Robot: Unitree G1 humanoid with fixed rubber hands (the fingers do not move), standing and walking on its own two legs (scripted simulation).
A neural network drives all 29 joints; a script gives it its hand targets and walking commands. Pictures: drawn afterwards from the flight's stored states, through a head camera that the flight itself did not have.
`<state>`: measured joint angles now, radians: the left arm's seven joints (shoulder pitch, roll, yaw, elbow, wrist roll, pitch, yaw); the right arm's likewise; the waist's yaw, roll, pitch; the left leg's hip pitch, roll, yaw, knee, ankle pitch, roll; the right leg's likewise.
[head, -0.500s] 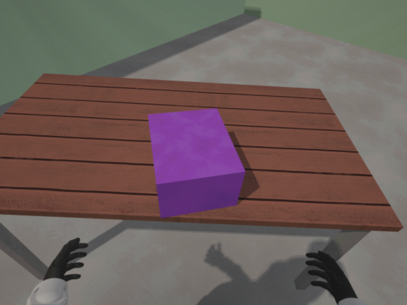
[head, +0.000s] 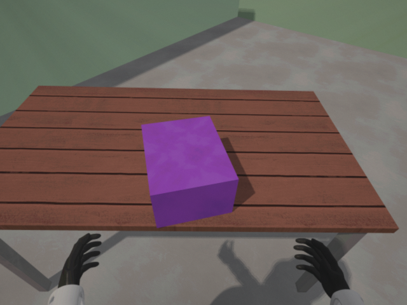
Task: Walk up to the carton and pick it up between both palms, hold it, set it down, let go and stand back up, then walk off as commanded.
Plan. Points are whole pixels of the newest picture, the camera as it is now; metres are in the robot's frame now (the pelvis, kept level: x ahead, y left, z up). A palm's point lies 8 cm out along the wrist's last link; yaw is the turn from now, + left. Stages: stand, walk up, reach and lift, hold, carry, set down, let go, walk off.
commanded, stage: reach and lift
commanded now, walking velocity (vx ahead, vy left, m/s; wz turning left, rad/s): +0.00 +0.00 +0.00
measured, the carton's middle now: (185, 167) +0.49 +0.06 -0.05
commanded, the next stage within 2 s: none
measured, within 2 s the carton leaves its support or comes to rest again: neither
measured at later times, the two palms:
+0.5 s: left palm (89, 264) +0.20 +0.22 +0.00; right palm (323, 266) +0.21 -0.23 -0.02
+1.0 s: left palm (97, 225) +0.27 +0.22 +0.02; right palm (301, 219) +0.30 -0.20 +0.01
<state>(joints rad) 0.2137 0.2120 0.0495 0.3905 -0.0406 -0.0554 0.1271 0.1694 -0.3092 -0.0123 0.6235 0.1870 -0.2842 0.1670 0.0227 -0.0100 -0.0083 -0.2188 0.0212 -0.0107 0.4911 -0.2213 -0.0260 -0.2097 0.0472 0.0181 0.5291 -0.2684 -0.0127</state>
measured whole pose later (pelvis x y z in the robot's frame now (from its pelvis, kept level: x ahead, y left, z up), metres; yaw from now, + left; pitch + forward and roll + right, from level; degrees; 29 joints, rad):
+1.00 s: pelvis +0.04 +0.00 +0.00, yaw +0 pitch +1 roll +0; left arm 0.10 0.15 -0.02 0.18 -0.12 0.06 0.19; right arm 0.02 -0.31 0.08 0.51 0.32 -0.23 0.08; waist 0.06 -0.02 -0.03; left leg -0.22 0.02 -0.01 0.47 -0.26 -0.03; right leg -0.20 0.05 0.02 0.49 -0.30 -0.02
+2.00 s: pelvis +0.04 +0.01 +0.00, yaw +0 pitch +6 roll +0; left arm -0.55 0.15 0.08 0.58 -0.12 0.23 0.17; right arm -0.68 -0.36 0.08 0.93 0.37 -0.01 0.05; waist 0.13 -0.01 -0.07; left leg -0.32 0.02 -0.01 0.47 -0.24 -0.03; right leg -0.30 0.05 0.02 0.47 -0.27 -0.02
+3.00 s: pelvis +0.04 +0.02 -0.01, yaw -1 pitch +31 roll -1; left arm -0.80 0.15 0.10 1.22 -0.12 -0.35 0.12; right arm -0.94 -0.35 0.16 1.32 0.37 -0.31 0.05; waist 0.15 -0.01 -0.26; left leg -0.85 0.02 -0.01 0.51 -0.20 -0.02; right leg -0.81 0.05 0.02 0.48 -0.21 -0.02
